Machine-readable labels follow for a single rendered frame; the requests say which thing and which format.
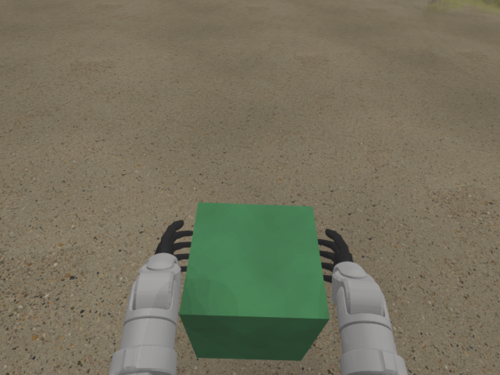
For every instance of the left robot hand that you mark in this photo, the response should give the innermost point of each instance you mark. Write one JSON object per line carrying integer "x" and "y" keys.
{"x": 167, "y": 244}

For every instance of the right robot hand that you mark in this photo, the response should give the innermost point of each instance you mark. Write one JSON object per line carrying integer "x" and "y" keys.
{"x": 341, "y": 252}

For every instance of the robot right forearm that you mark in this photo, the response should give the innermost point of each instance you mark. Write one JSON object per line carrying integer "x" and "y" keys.
{"x": 367, "y": 341}

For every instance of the carton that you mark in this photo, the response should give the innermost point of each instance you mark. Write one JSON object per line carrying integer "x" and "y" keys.
{"x": 254, "y": 285}

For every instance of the robot left forearm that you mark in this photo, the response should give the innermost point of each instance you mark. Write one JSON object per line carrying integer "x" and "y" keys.
{"x": 149, "y": 326}

